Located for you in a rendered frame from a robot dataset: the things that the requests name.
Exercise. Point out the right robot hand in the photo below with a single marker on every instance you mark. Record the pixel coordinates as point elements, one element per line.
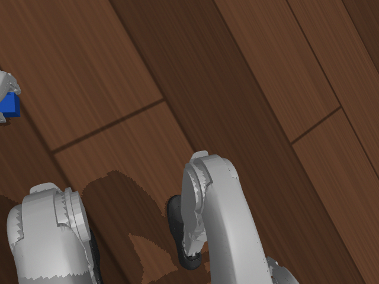
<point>281,275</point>

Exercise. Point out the left robot hand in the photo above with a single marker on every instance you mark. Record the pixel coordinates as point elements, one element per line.
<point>8,83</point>

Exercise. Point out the right robot foot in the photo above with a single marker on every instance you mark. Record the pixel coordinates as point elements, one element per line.
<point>176,226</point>

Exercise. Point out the left robot foot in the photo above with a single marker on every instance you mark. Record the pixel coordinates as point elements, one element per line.
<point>96,258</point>

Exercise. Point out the small box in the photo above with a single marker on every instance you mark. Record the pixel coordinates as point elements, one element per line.
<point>10,105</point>

